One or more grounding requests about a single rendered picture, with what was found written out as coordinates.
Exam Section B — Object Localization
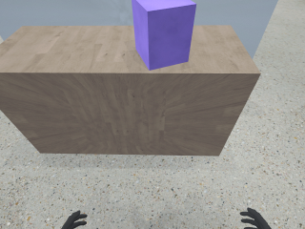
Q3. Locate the carton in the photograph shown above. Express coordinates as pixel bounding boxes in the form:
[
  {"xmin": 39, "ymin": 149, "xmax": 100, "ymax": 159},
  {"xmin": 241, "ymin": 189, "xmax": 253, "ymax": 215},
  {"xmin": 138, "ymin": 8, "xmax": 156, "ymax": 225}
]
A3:
[{"xmin": 132, "ymin": 0, "xmax": 196, "ymax": 71}]

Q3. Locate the pedestal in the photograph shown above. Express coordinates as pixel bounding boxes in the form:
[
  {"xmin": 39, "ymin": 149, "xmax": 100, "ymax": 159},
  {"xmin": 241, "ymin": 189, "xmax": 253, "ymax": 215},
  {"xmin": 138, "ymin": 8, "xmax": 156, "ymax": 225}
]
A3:
[{"xmin": 0, "ymin": 25, "xmax": 261, "ymax": 156}]

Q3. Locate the robot left hand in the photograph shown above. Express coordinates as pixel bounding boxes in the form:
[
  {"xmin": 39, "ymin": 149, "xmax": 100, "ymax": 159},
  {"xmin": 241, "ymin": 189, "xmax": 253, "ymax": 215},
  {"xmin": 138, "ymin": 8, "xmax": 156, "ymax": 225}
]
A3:
[{"xmin": 61, "ymin": 210, "xmax": 88, "ymax": 229}]

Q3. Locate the robot right hand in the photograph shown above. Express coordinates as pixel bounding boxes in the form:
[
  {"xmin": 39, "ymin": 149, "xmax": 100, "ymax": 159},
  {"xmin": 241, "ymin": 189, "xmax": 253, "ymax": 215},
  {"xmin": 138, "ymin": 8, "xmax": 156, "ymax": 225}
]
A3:
[{"xmin": 239, "ymin": 207, "xmax": 272, "ymax": 229}]

